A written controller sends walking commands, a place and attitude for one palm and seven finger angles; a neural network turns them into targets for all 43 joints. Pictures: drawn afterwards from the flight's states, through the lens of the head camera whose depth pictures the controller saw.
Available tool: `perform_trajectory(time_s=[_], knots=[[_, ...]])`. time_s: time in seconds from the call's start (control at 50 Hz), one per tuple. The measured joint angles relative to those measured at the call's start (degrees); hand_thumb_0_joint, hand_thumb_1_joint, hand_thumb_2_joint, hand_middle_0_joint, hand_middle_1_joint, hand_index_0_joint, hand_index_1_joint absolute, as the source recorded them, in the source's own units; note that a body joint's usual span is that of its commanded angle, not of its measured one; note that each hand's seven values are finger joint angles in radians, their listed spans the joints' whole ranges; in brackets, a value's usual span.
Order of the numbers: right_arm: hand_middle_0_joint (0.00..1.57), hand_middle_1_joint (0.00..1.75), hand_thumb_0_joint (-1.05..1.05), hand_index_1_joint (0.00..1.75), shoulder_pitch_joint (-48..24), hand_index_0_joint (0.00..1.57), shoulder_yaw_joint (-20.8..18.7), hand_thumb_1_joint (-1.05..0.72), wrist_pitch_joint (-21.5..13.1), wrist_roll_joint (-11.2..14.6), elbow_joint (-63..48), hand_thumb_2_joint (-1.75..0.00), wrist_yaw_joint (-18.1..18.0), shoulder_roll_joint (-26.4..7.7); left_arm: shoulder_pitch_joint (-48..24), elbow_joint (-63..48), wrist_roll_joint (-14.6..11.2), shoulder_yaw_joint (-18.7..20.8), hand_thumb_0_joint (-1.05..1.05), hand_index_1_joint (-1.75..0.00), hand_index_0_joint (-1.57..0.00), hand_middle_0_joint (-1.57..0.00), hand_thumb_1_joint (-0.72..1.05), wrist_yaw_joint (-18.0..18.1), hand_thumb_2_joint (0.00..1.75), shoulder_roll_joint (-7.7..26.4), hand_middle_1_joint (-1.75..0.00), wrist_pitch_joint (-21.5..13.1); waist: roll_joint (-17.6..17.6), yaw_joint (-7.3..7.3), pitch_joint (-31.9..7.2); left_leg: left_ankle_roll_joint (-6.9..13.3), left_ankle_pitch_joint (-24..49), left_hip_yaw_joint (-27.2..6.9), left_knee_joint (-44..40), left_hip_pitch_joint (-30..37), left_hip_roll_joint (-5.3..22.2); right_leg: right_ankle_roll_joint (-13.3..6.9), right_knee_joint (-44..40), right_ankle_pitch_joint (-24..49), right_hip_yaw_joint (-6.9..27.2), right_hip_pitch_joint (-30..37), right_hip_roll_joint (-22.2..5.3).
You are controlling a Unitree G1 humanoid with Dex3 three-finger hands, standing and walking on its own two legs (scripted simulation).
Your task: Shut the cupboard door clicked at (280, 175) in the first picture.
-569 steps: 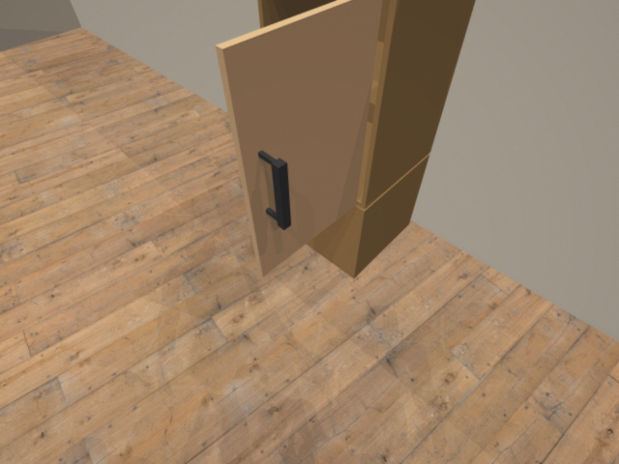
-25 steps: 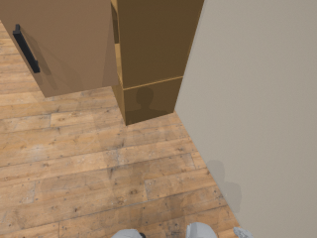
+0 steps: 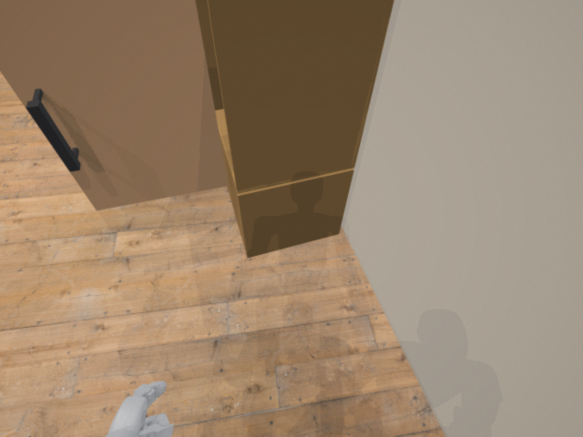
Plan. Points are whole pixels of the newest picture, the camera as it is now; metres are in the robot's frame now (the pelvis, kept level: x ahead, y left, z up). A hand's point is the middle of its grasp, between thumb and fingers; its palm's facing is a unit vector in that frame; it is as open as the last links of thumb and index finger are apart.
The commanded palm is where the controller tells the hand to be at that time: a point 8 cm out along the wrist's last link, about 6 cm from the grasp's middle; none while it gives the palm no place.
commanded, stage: turn to face it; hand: left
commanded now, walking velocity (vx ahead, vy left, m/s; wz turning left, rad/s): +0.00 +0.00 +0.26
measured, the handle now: (57, 132) +0.70 +0.51 -0.04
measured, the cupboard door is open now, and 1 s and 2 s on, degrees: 88 88 88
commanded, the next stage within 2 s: take the last steps up to it in 0.12 s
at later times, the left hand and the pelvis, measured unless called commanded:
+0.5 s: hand out of the picture -0.06 +0.20 -0.19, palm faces +0.26 -0.95 -0.19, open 7.4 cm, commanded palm none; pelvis +0.02 +0.02 -0.01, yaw +10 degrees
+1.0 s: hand (162, 358) +0.26 +0.22 -0.17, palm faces +0.13 -0.97 -0.19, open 7.4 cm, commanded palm none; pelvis +0.16 +0.03 -0.01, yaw +10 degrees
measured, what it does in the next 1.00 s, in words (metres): walks ahead: right foot, then left foot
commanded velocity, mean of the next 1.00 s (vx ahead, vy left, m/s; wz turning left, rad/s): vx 0.21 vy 0.03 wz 0.09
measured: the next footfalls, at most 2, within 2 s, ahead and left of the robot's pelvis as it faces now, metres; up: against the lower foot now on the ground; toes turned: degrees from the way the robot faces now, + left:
right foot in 0.02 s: +0.02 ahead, -0.12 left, +0.00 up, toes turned +0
left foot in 0.46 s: +0.04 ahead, +0.12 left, +0.00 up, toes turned +13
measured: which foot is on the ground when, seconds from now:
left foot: down 0.00-0.02, up 0.04-0.44, down 0.46-0.96, up 0.98-1.00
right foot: up 0.00-0.00, down 0.02-0.46, up 0.48-0.94, down 0.96-1.00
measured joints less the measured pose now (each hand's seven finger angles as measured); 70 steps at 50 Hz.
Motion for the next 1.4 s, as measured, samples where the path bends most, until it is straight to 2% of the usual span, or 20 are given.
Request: perform_trajectory(time_s=[0.02,0.08,0.14,0.18,0.3,0.44,0.48,0.54,0.58,0.64,0.78,0.92,0.96,1.02,1.08,1.16,1.24,1.28,1.32,1.4], knots=[[0.20,0.30,0.00,0.30,0.0,0.20,-0.1,-0.90,0.1,0.3,0.0,-0.90,0.1,-0.1,0.5,-0.2,0.1,-0.1,0.01,-0.30,-0.20,-0.20,0.91,0.0,0.90,0.0,-0.30,-0.6,-0.1,0.33,-0.2,-0.5,-1.1,-0.1,1.9,-0.8,-0.3,-1.3,-3.9,2.1,-0.1,2.2,-0.2],[0.20,0.30,0.00,0.30,-2.3,0.20,-0.7,-0.90,1.0,0.7,0.2,-0.90,0.4,-1.1,1.8,0.4,0.5,-0.6,0.01,-0.30,-0.20,-0.20,0.91,0.3,0.90,-1.0,-0.30,-1.8,1.4,0.52,0.9,-3.7,-11.1,2.1,17.2,-5.9,1.2,-4.2,-3.7,-2.5,-1.7,3.6,0.4],[0.20,0.30,0.01,0.30,-4.8,0.20,-1.2,-0.90,2.0,0.6,0.0,-0.90,0.8,-2.0,3.7,1.0,0.5,-0.8,0.01,-0.30,-0.20,-0.20,0.91,0.4,0.90,-1.9,-0.30,-1.9,1.4,0.72,1.8,-5.6,-12.0,4.7,30.3,-10.6,3.0,-4.6,-5.4,-2.1,-3.5,5.9,-0.5],[0.20,0.30,0.01,0.30,-6.5,0.20,-1.3,-0.91,2.5,0.6,-0.2,-0.90,1.2,-2.4,5.1,1.7,0.5,-0.7,0.01,-0.30,-0.20,-0.20,0.91,0.4,0.90,-2.2,-0.30,-1.9,0.9,1.21,2.1,-6.3,-10.4,5.6,33.3,-12.4,4.3,-4.6,-6.9,-1.5,-4.5,7.2,-1.1],[0.20,0.30,0.00,0.30,-11.1,0.19,-1.2,-0.91,2.6,0.5,-0.9,-0.90,1.8,-3.1,9.9,4.4,1.0,-0.4,0.01,-0.30,-0.20,-0.20,0.91,0.0,0.90,-1.9,-0.30,-2.3,-1.0,3.80,2.3,-6.9,-7.8,7.0,24.0,-11.2,6.4,-4.2,-8.8,-1.2,-6.7,9.3,-2.8],[0.20,0.30,0.00,0.30,-13.6,0.19,-0.3,-0.91,0.4,0.2,-2.1,-0.90,2.5,-2.3,16.5,9.2,1.4,0.7,0.01,-0.30,-0.20,-0.20,0.91,-1.0,0.90,0.1,-0.30,-2.7,-3.1,6.85,0.4,-5.0,-4.3,10.5,6.3,-2.9,5.6,-1.9,-6.8,-3.7,-8.4,10.3,-4.8],[0.20,0.30,0.00,0.30,-13.3,0.19,0.0,-0.91,-1.2,0.0,-2.9,-0.90,2.3,-2.0,17.9,10.3,1.0,1.0,0.01,-0.30,-0.20,-0.20,0.91,-1.4,0.90,0.7,-0.30,-1.9,-3.2,6.81,-0.4,-2.7,0.5,10.6,2.2,-1.1,5.1,-1.4,-0.4,-7.5,-8.0,7.9,-5.4],[0.20,0.30,0.00,0.30,-11.6,0.19,1.0,-0.91,-2.3,-0.3,-3.5,-0.90,1.6,-0.3,17.5,11.6,1.2,1.1,0.01,-0.30,-0.20,-0.20,0.91,-1.5,0.90,1.4,-0.30,-0.4,-4.0,7.06,-0.3,0.0,-0.7,11.2,3.3,-0.1,4.3,-2.4,16.9,-12.7,-4.5,0.7,-4.8],[0.20,0.30,0.00,0.30,-9.4,0.20,1.6,-0.91,-2.6,-0.3,-3.1,-0.90,1.1,0.6,16.5,11.6,1.4,1.1,0.01,-0.30,-0.20,-0.20,0.91,-1.7,0.90,1.5,-0.30,-0.3,-3.6,6.66,-0.6,0.4,-0.7,10.8,0.8,1.8,4.1,-2.7,23.7,-10.7,-3.8,-3.7,-4.5],[0.20,0.30,0.00,0.30,-5.9,0.20,1.7,-0.91,-3.0,0.0,-1.3,-0.90,0.5,1.7,14.4,10.5,1.5,0.9,0.01,-0.30,-0.19,-0.20,0.91,-2.1,0.90,1.1,-0.30,-0.7,-2.8,6.04,-0.6,0.6,1.1,10.2,-4.2,5.2,3.7,-2.7,26.5,-5.6,-2.8,-8.5,-4.9],[0.20,0.30,0.00,0.30,1.7,0.20,1.5,-0.93,-3.7,0.0,3.4,-0.90,0.2,1.3,8.6,7.8,1.4,0.6,0.01,-0.30,-0.19,-0.20,0.91,-2.3,0.90,0.0,-0.30,-1.3,-2.2,3.90,-0.2,0.8,1.8,10.0,-11.3,11.5,2.9,-2.2,18.0,1.6,-2.5,-12.7,-5.8],[0.20,0.30,0.00,0.30,7.4,0.20,1.7,-0.91,-3.5,-0.5,6.9,-0.90,-0.2,1.9,2.4,6.1,1.1,0.1,0.01,-0.30,-0.19,-0.20,0.91,-2.4,0.90,-0.8,-0.30,-1.7,-1.3,0.61,1.2,-0.9,-4.0,10.6,-8.6,14.8,3.6,-4.2,3.6,1.9,-5.4,-7.3,-3.1],[0.20,0.30,0.00,0.30,8.9,0.20,1.7,-0.91,-3.2,-0.1,7.9,-0.90,-0.1,2.2,1.3,5.2,1.2,0.1,0.01,-0.30,-0.19,-0.20,0.91,-2.4,0.90,-1.0,-0.30,-2.9,-1.0,0.21,1.4,-1.7,-8.2,10.4,-1.7,13.0,4.2,-5.3,-1.2,5.2,-5.9,-3.5,-2.1],[0.20,0.30,0.00,0.30,7.6,0.20,1.4,-0.91,-2.0,0.7,9.0,-0.90,0.1,2.2,0.4,4.5,0.7,0.0,0.01,-0.30,-0.20,-0.20,0.91,-1.8,0.90,-2.3,-0.30,-4.9,0.9,-0.19,3.2,-2.3,-12.8,8.6,22.6,3.2,5.8,-6.2,0.9,1.8,-7.8,-1.6,-1.0],[0.20,0.30,0.01,0.30,4.8,0.20,0.7,-0.91,-0.9,0.5,8.3,-0.90,0.5,2.2,1.9,4.7,0.5,0.1,0.01,-0.30,-0.20,-0.20,0.91,-0.9,0.90,-3.5,-0.30,-4.8,1.5,-0.02,3.0,-2.9,-9.8,8.5,32.6,-5.6,7.7,-5.8,-3.3,1.8,-8.9,2.1,-0.4],[0.20,0.30,0.01,0.30,0.5,0.19,0.2,-0.91,-0.9,0.1,5.5,-0.90,1.1,2.8,4.8,6.1,0.2,1.6,-0.01,-0.30,-0.20,-0.20,0.94,0.2,0.90,-3.3,-0.30,-5.1,0.2,0.97,1.5,-4.2,-4.7,9.4,25.3,-11.5,10.2,-5.9,-9.2,3.3,-9.1,5.6,-0.2],[0.20,0.30,0.01,0.30,-3.5,0.19,0.1,-0.92,-1.4,-0.1,3.8,-0.90,0.6,2.6,7.2,8.4,0.7,1.5,-0.02,-0.30,-0.20,-0.20,0.95,-0.1,0.90,-2.2,-0.30,-4.4,-0.5,2.80,0.3,-5.4,1.0,9.6,11.8,-10.1,10.2,-5.0,-10.5,2.6,-8.4,7.4,-0.4],[0.20,0.30,0.01,0.30,-4.5,0.19,0.2,-0.94,-1.7,0.0,3.1,-0.90,0.4,1.4,8.8,9.6,0.5,1.0,-0.01,-0.30,-0.20,-0.20,0.95,-0.1,0.90,-2.4,-0.30,-3.7,0.3,3.50,-0.5,-5.5,7.9,9.3,4.0,-6.9,10.0,-4.1,-8.2,0.5,-8.1,7.4,-0.3],[0.20,0.30,0.01,0.30,-5.3,0.19,0.3,-0.94,-2.1,0.1,3.1,-0.90,0.1,1.0,9.7,10.9,0.3,0.6,-0.01,-0.30,-0.20,-0.20,0.94,0.1,0.90,-2.4,-0.30,-2.5,0.3,3.67,-1.3,-4.2,5.2,9.2,2.9,-5.5,9.5,-3.2,-5.9,-1.8,-8.2,7.2,-0.8],[0.20,0.30,0.01,0.30,-8.0,0.19,1.3,-0.93,-1.4,0.4,2.7,-0.90,-0.5,2.1,10.9,11.6,0.4,0.3,0.00,-0.30,-0.20,-0.20,0.93,0.5,0.90,-1.7,-0.30,-1.0,-2.4,5.37,-1.3,-2.9,3.5,10.9,1.7,-3.9,8.0,-2.3,-6.1,-2.5,-6.6,7.8,-2.4]])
